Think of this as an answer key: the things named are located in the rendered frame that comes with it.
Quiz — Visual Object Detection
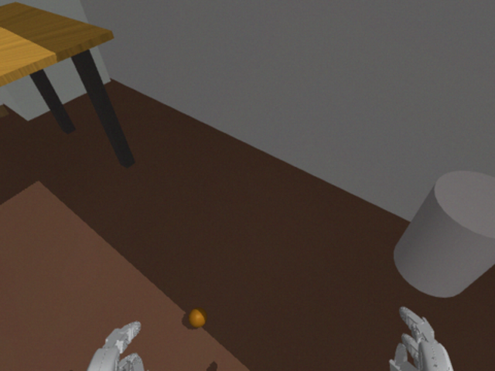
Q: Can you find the right robot hand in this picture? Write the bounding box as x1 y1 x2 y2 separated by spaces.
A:
389 307 453 371

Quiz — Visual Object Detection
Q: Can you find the left robot hand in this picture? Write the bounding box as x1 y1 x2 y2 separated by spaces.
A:
87 322 148 371

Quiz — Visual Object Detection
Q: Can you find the table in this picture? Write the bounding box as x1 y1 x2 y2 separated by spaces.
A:
0 2 135 168

